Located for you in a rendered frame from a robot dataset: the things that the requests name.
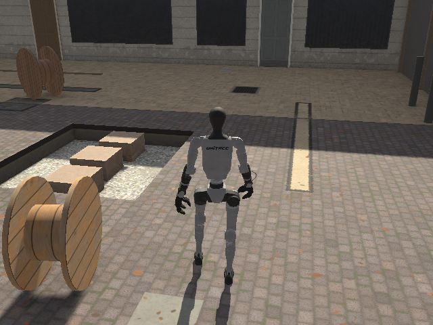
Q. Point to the left robot forearm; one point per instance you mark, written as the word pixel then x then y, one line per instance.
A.
pixel 185 179

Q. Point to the robot right hand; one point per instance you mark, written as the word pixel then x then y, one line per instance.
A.
pixel 243 189

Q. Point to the right robot upper arm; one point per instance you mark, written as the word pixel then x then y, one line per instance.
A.
pixel 241 154

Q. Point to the robot left hand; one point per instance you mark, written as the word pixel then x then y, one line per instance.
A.
pixel 179 205

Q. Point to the robot right foot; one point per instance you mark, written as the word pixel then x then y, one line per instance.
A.
pixel 228 278

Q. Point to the right robot thigh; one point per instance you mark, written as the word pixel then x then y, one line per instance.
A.
pixel 232 208

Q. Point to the right robot forearm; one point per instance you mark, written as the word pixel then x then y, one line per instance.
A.
pixel 247 178

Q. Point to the left robot upper arm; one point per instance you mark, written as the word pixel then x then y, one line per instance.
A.
pixel 195 143

